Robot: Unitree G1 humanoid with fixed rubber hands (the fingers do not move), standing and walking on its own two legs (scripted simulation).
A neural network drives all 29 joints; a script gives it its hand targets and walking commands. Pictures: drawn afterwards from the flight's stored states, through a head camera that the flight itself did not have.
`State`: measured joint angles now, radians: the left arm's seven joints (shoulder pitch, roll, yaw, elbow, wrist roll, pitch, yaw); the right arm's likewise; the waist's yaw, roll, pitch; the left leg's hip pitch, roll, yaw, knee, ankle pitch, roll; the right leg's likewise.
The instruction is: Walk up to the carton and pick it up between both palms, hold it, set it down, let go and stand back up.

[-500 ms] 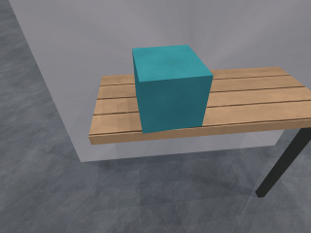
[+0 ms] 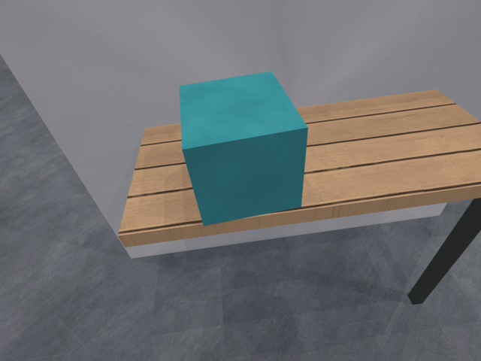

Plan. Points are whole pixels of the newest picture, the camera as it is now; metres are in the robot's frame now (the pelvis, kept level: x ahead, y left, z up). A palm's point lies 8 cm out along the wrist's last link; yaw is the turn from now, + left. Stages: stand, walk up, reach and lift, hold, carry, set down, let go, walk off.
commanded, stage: stand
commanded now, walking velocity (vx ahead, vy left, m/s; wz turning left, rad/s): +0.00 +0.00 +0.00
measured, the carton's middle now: (239, 145) +0.56 +0.05 +0.08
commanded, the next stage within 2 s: none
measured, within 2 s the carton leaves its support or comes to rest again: neither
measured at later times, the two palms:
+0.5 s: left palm out of the picture +0.10 +0.24 -0.15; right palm out of the picture +0.18 -0.25 -0.15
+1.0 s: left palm out of the picture +0.17 +0.22 -0.13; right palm (411, 354) +0.20 -0.26 -0.14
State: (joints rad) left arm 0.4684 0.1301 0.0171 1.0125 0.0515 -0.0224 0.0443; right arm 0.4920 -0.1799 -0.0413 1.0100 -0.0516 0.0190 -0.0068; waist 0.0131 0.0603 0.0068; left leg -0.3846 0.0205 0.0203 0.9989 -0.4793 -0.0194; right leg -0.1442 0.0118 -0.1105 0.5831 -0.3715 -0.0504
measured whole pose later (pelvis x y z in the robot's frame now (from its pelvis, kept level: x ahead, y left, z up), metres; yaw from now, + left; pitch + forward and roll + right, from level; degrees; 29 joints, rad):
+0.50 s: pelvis +0.09 -0.01 -0.02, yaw +3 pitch -4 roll +0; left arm 0.30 0.19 0.01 0.92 0.02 0.00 0.02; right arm 0.20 -0.22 -0.02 0.90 -0.02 0.05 -0.05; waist 0.01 0.03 0.12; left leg -0.40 0.05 0.03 0.83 -0.41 -0.01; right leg -0.22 -0.02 -0.11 0.77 -0.48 -0.03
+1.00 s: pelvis +0.10 -0.02 -0.01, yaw +3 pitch -2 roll +0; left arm 0.20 0.19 0.00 0.82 0.02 0.01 0.02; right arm 0.14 -0.24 -0.02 0.89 -0.01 0.06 -0.03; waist -0.01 0.03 0.16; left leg -0.39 0.03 0.02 0.89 -0.52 -0.01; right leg -0.23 0.00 -0.08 0.67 -0.40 -0.05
